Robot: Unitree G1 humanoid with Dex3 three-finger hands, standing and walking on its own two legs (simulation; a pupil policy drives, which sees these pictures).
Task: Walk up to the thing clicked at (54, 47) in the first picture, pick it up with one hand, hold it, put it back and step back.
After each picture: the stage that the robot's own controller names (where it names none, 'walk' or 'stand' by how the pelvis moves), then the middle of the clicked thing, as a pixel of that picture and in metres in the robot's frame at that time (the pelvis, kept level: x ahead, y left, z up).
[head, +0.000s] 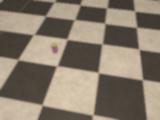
stand; (54, 48) +1.30 +0.29 -0.72
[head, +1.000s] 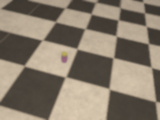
walk; (64, 57) +1.18 +0.09 -0.70
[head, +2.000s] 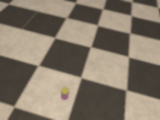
walk; (64, 93) +0.66 +0.09 -0.70
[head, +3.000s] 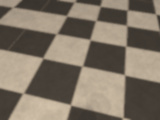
stand; out of the picture +0.41 +0.22 -0.70
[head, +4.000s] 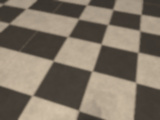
stand; out of the picture +0.38 +0.18 -0.71
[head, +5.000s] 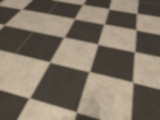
stand; out of the picture +0.36 +0.19 -0.72
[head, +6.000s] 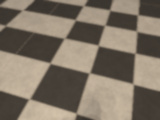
stand; out of the picture +0.35 +0.20 -0.72
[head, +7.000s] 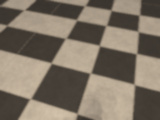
stand; out of the picture +0.35 +0.19 -0.72
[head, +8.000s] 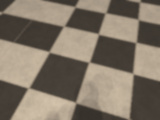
go down; out of the picture +0.37 +0.19 -0.72
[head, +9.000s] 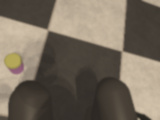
go down; (15, 64) +0.44 +0.24 -0.29
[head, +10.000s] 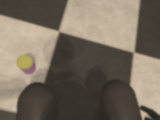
approach; (27, 65) +0.43 +0.23 -0.31
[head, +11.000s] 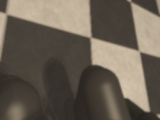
close in; out of the picture +0.42 +0.26 -0.22
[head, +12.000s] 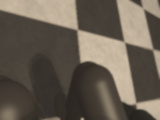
close; out of the picture +0.41 +0.27 -0.22
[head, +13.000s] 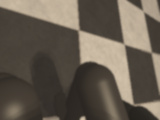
lift; out of the picture +0.39 +0.25 -0.23
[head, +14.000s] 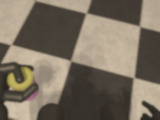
lift; (25, 85) +0.33 +0.19 -0.02
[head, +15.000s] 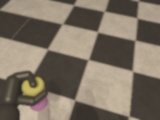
hold; (36, 94) +0.31 +0.17 -0.01
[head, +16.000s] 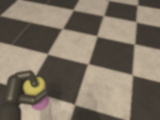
hold; (37, 94) +0.32 +0.17 -0.01
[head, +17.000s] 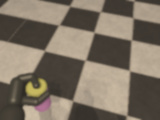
hold; (39, 95) +0.32 +0.16 -0.03
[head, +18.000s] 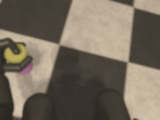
crouch; (20, 60) +0.42 +0.20 -0.10
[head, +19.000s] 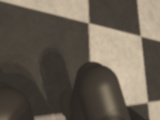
lower; out of the picture +0.43 +0.26 -0.23
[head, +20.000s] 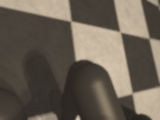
lower; out of the picture +0.44 +0.28 -0.23
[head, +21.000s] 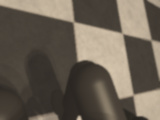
lower; out of the picture +0.44 +0.27 -0.23
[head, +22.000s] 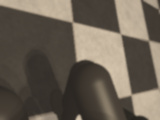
lower; out of the picture +0.44 +0.27 -0.23
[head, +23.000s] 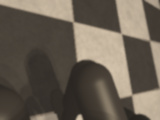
loosen; out of the picture +0.44 +0.27 -0.23
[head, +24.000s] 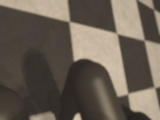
withdraw; out of the picture +0.43 +0.25 -0.24
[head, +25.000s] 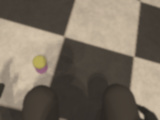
walk; (40, 65) +0.46 +0.19 -0.35
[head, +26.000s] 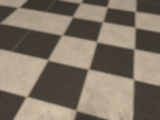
stand; out of the picture +0.38 +0.15 -0.66
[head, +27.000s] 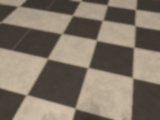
stand; out of the picture +0.39 +0.17 -0.67
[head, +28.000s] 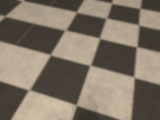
stand; out of the picture +0.39 +0.16 -0.69
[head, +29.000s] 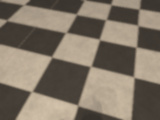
walk; out of the picture +0.41 +0.16 -0.72
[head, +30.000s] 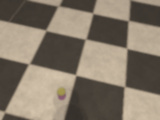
walk; (61, 94) +0.55 +0.13 -0.70
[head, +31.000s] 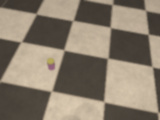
walk; (51, 64) +0.82 +0.25 -0.69
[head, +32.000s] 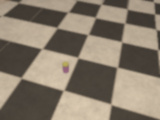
stand; (65, 67) +1.02 +0.16 -0.71
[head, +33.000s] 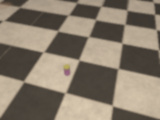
stand; (66, 70) +1.02 +0.15 -0.72
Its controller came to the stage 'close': yes
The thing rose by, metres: 0.70
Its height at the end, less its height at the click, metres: +0.00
